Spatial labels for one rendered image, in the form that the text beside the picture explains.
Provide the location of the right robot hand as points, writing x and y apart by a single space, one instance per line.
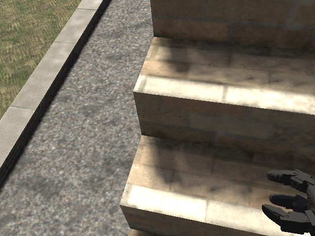
302 219

